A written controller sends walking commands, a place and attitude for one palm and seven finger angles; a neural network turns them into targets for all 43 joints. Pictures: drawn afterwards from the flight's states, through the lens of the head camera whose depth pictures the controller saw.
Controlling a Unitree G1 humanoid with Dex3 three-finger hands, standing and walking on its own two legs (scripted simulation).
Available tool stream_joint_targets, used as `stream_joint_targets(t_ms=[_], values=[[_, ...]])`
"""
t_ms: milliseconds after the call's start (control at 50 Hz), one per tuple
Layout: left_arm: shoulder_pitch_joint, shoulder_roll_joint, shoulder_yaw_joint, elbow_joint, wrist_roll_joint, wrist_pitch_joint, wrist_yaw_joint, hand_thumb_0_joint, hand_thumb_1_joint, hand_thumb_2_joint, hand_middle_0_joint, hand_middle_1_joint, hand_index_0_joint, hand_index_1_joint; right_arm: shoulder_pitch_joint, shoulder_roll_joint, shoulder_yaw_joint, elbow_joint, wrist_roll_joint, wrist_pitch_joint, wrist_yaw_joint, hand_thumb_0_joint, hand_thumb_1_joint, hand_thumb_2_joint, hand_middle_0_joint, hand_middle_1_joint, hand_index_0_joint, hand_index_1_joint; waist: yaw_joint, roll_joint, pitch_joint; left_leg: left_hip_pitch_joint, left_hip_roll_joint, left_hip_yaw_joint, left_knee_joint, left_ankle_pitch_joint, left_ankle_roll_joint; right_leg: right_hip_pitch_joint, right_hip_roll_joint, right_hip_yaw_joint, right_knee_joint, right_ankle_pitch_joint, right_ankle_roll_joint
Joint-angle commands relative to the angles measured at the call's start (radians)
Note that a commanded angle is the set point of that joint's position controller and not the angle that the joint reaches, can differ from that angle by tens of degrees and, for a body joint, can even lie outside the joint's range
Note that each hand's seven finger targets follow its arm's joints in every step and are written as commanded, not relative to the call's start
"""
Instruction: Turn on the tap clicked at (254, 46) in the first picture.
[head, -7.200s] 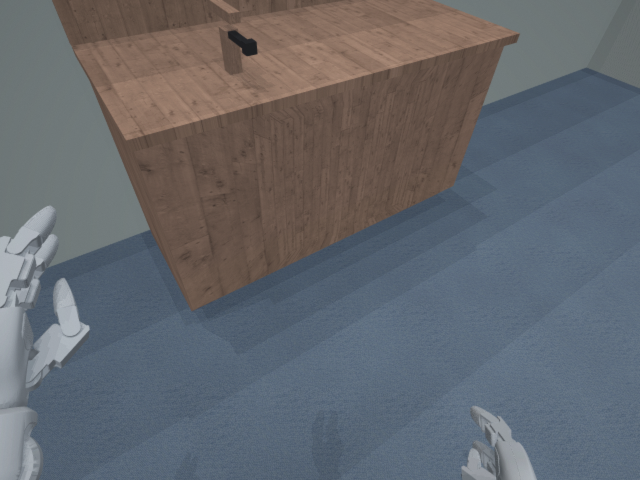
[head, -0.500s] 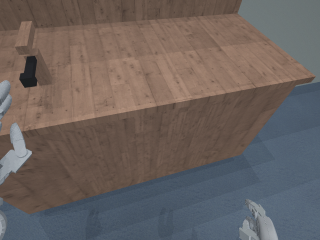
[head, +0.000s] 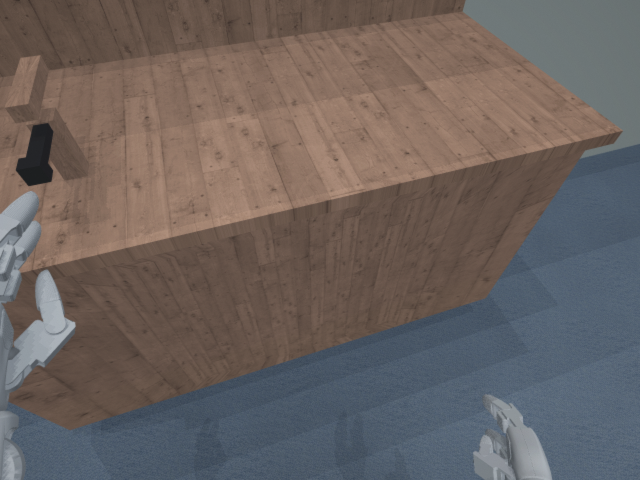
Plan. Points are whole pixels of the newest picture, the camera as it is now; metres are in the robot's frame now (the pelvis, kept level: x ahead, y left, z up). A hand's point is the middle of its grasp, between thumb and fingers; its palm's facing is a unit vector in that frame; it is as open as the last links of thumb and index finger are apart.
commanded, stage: come to a stop and stand still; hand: left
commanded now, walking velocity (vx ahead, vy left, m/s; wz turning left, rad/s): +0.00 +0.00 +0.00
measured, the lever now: (35, 170) +0.46 +0.40 +0.13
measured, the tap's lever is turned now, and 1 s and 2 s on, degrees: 0 0 0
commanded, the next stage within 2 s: look again from close up in 1.20 s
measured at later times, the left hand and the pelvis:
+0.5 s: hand out of the picture +0.18 +0.32 +0.17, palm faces +0.46 -0.83 -0.31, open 7.4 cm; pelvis -0.04 +0.05 +0.00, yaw +1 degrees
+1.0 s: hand out of the picture +0.22 +0.30 +0.16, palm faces +0.40 -0.85 -0.35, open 7.4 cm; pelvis +0.01 +0.05 +0.01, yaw +2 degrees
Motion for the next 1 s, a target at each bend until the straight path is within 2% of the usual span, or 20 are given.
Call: stream_joint_targets(t_ms=[0,20,40,60,80,100,140,160,180,200,240,280,340,400,460,540,640,680,820,980], values=[[-0.961,0.879,0.678,-0.237,0.117,-0.138,0.014,0.000,0.900,0.900,-0.200,-0.300,-0.200,-0.300,0.102,-0.103,-0.082,-0.137,-0.033,-0.134,-0.024,0.000,-0.900,-0.900,0.200,0.300,0.200,0.300,0.082,-0.098,-0.030,-0.098,0.049,0.034,-0.008,0.217,0.020,-0.028,-0.123,0.270,-0.168,0.051,0.030],[-0.411,0.334,0.278,0.267,0.014,-0.100,-0.050,0.000,0.900,0.900,-0.200,-0.300,-0.200,-0.300,0.052,-0.023,-0.058,-0.088,-0.008,-0.144,-0.007,0.000,-0.900,-0.900,0.200,0.300,0.200,0.300,0.052,-0.110,-0.191,-0.020,-0.031,-0.025,0.039,0.039,0.025,0.021,-0.208,0.337,-0.179,0.035,-0.064],[-0.366,0.274,0.213,0.185,0.005,-0.115,-0.065,0.000,0.900,0.900,-0.200,-0.300,-0.200,-0.300,0.048,-0.057,-0.046,-0.153,0.014,-0.151,0.003,0.000,-0.900,-0.900,0.200,0.300,0.200,0.300,0.069,-0.052,-0.132,0.019,-0.027,0.014,-0.002,-0.006,0.018,0.008,-0.205,0.396,-0.265,-0.048,-0.037],[-0.344,0.237,0.151,0.084,-0.022,-0.144,-0.063,0.000,0.900,0.900,-0.200,-0.300,-0.200,-0.300,0.016,-0.069,-0.038,-0.140,0.015,-0.158,0.014,0.000,-0.900,-0.900,0.200,0.300,0.200,0.300,0.056,0.005,-0.168,0.050,-0.030,-0.002,-0.078,-0.028,0.032,0.052,-0.213,0.330,-0.272,-0.175,-0.034],[-0.295,0.145,0.079,0.049,-0.033,-0.151,-0.063,0.000,0.900,0.900,-0.200,-0.300,-0.200,-0.300,-0.007,-0.067,-0.038,-0.144,0.020,-0.168,0.025,0.000,-0.900,-0.900,0.200,0.300,0.200,0.300,0.049,0.085,-0.182,0.092,-0.025,0.009,-0.141,0.007,0.039,0.084,-0.171,0.272,-0.228,-0.194,-0.026],[-0.259,0.142,0.045,-0.020,-0.028,-0.156,-0.063,0.000,0.900,0.900,-0.200,-0.300,-0.200,-0.300,-0.009,-0.084,-0.039,-0.151,0.016,-0.178,0.035,0.000,-0.900,-0.900,0.200,0.300,0.200,0.300,0.060,0.115,-0.158,0.089,-0.011,-0.006,-0.178,0.014,0.041,0.073,-0.120,0.245,-0.205,-0.220,0.000],[-0.189,0.138,0.036,-0.058,-0.013,-0.154,-0.056,0.000,0.900,0.900,-0.200,-0.300,-0.200,-0.300,-0.012,-0.097,-0.031,-0.160,0.017,-0.186,0.048,0.000,-0.900,-0.900,0.200,0.300,0.200,0.300,0.068,0.123,-0.099,-0.113,0.067,-0.088,-0.322,-0.167,0.076,0.162,-0.051,0.176,-0.085,-0.262,0.032],[-0.195,0.140,0.043,-0.069,-0.004,-0.151,-0.050,0.000,0.900,0.900,-0.200,-0.300,-0.200,-0.300,-0.016,-0.098,-0.030,-0.167,0.026,-0.190,0.055,0.000,-0.900,-0.900,0.200,0.300,0.200,0.300,0.069,0.101,-0.083,-0.198,0.101,-0.117,-0.368,-0.203,0.088,0.225,-0.020,0.134,0.001,-0.175,0.041],[-0.209,0.196,0.102,-0.086,0.000,-0.151,-0.039,0.000,0.900,0.900,-0.200,-0.300,-0.200,-0.300,-0.027,-0.099,-0.033,-0.173,0.029,-0.195,0.056,0.000,-0.900,-0.900,0.200,0.300,0.200,0.300,0.070,0.093,-0.082,-0.204,0.119,-0.123,-0.376,-0.142,0.090,0.250,-0.006,0.110,0.038,-0.093,0.047],[-0.200,0.195,0.116,-0.063,0.001,-0.152,-0.038,0.000,0.900,0.900,-0.200,-0.300,-0.200,-0.300,-0.029,-0.097,-0.033,-0.179,0.026,-0.197,0.055,0.000,-0.900,-0.900,0.200,0.300,0.200,0.300,0.071,0.049,-0.104,-0.200,0.126,-0.123,-0.358,-0.115,0.092,0.260,-0.009,0.106,0.039,-0.068,0.049],[-0.225,0.217,0.155,-0.076,-0.001,-0.155,-0.037,0.000,0.900,0.900,-0.200,-0.300,-0.200,-0.300,-0.030,-0.094,-0.031,-0.186,0.019,-0.204,0.053,0.000,-0.900,-0.900,0.200,0.300,0.200,0.300,0.068,0.035,-0.120,-0.198,0.117,-0.120,-0.343,-0.122,0.090,0.271,-0.015,0.119,0.016,-0.065,0.046],[-0.279,0.251,0.193,-0.097,0.002,-0.161,-0.038,0.000,0.900,0.900,-0.200,-0.300,-0.200,-0.300,-0.033,-0.091,-0.027,-0.188,0.015,-0.208,0.051,0.000,-0.900,-0.900,0.200,0.300,0.200,0.300,0.064,0.106,-0.076,-0.243,0.123,-0.121,-0.381,-0.224,0.090,0.271,-0.004,0.118,0.027,-0.086,0.044],[-0.308,0.194,0.151,-0.051,0.004,-0.165,-0.049,0.000,0.900,0.900,-0.200,-0.300,-0.200,-0.300,-0.026,-0.081,-0.022,-0.175,0.014,-0.218,0.055,0.000,-0.900,-0.900,0.200,0.300,0.200,0.300,0.061,0.101,-0.068,-0.271,0.119,-0.125,-0.372,-0.283,0.094,0.291,0.002,0.132,0.021,-0.081,0.039],[-0.331,0.146,0.098,-0.057,0.010,-0.165,-0.058,0.000,0.900,0.900,-0.200,-0.300,-0.200,-0.300,-0.023,-0.077,-0.017,-0.162,0.010,-0.231,0.060,0.000,-0.900,-0.900,0.200,0.300,0.200,0.300,0.055,0.059,-0.083,-0.188,0.095,-0.118,-0.341,-0.216,0.079,0.260,0.008,0.154,-0.040,-0.061,0.037],[-0.341,0.100,0.043,-0.034,0.022,-0.155,-0.063,0.000,0.900,0.900,-0.200,-0.300,-0.200,-0.300,-0.017,-0.080,-0.014,-0.149,0.006,-0.232,0.063,0.000,-0.900,-0.900,0.200,0.300,0.200,0.300,0.054,0.082,-0.056,-0.173,0.090,-0.131,-0.361,-0.250,0.069,0.222,0.023,0.179,-0.064,-0.086,0.039],[-0.334,0.106,0.053,-0.009,0.029,-0.146,-0.058,0.000,0.900,0.900,-0.200,-0.300,-0.200,-0.300,-0.017,-0.076,-0.012,-0.150,-0.001,-0.219,0.060,0.000,-0.900,-0.900,0.200,0.300,0.200,0.300,0.055,0.042,-0.071,-0.123,0.073,-0.128,-0.342,-0.153,0.057,0.223,0.032,0.195,-0.111,-0.021,0.040],[-0.335,0.116,0.069,-0.023,0.029,-0.148,-0.058,0.000,0.900,0.900,-0.200,-0.300,-0.200,-0.300,-0.027,-0.077,-0.013,-0.166,-0.006,-0.196,0.051,0.000,-0.900,-0.900,0.200,0.300,0.200,0.300,0.056,0.079,-0.070,-0.123,0.067,-0.130,-0.372,-0.165,0.049,0.236,0.045,0.196,-0.125,-0.010,0.042],[-0.347,0.147,0.094,-0.068,0.026,-0.154,-0.056,0.000,0.900,0.900,-0.200,-0.300,-0.200,-0.300,-0.031,-0.075,-0.015,-0.173,-0.010,-0.195,0.048,0.000,-0.900,-0.900,0.200,0.300,0.200,0.300,0.054,0.081,-0.104,-0.049,0.048,-0.107,-0.345,-0.041,0.036,0.226,0.048,0.196,-0.137,0.061,0.038],[-0.228,0.131,0.089,-0.062,0.002,-0.143,-0.057,0.000,0.900,0.900,-0.200,-0.300,-0.200,-0.300,-0.029,-0.083,-0.025,-0.176,-0.008,-0.172,0.048,0.000,-0.900,-0.900,0.200,0.300,0.200,0.300,0.052,0.043,-0.197,0.050,0.012,-0.067,-0.235,0.307,0.002,0.267,0.022,0.189,-0.142,0.297,0.027],[-0.183,0.167,0.124,-0.084,-0.015,-0.133,-0.050,0.000,0.900,0.900,-0.200,-0.300,-0.200,-0.300,-0.048,-0.089,-0.028,-0.184,-0.005,-0.144,0.035,0.000,-0.900,-0.900,0.200,0.300,0.200,0.300,0.049,0.041,-0.198,0.061,0.005,-0.060,-0.232,0.336,-0.001,0.253,0.023,0.188,-0.145,0.321,0.029]])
